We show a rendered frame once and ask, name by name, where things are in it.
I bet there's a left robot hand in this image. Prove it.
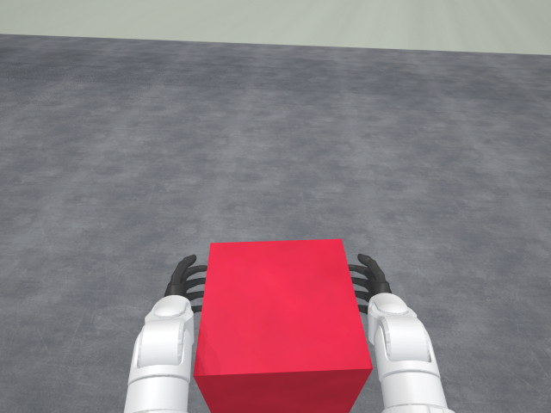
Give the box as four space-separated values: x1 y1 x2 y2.
164 255 207 313

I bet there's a left robot forearm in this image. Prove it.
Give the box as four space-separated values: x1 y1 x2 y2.
124 295 194 413

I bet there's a right robot hand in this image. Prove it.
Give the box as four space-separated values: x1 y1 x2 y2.
348 254 392 315

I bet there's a right robot forearm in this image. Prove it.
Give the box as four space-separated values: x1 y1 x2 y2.
368 293 455 413

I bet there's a carton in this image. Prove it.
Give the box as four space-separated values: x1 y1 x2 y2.
193 239 373 413

